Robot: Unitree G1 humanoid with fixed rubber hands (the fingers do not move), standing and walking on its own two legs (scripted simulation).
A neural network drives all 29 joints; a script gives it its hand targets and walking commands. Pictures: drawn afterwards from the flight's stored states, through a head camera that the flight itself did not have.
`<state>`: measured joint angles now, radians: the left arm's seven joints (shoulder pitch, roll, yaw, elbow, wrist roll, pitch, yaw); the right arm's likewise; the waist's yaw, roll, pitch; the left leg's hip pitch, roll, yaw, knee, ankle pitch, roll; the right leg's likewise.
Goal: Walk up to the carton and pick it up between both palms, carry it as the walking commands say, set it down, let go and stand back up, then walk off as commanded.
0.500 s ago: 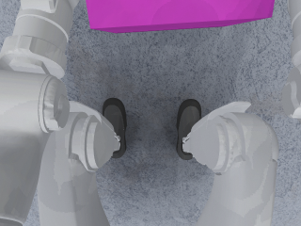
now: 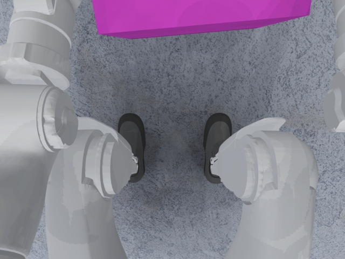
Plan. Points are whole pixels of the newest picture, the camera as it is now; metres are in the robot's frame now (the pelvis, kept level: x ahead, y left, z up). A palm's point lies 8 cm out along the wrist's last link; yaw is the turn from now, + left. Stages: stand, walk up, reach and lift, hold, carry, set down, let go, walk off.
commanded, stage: reach and lift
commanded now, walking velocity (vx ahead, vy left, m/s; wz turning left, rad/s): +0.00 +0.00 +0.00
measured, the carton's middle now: out of the picture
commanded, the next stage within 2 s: none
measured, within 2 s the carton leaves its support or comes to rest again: leaves its support in 0.48 s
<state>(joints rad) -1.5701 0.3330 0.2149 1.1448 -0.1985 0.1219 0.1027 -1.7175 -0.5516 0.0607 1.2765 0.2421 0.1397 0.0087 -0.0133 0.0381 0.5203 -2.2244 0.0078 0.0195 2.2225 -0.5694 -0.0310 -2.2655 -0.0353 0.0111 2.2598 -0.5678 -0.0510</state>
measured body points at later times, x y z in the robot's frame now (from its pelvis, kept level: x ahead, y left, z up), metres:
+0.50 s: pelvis +0.01 +0.00 +0.00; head +0.38 -0.04 +0.23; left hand +0.57 +0.15 -0.17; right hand +0.58 -0.24 -0.17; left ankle +0.12 +0.13 -0.32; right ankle +0.11 -0.11 -0.32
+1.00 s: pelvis +0.01 +0.00 +0.04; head +0.37 -0.04 +0.30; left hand +0.58 +0.15 -0.10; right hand +0.59 -0.23 -0.10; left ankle +0.12 +0.13 -0.32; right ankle +0.11 -0.11 -0.32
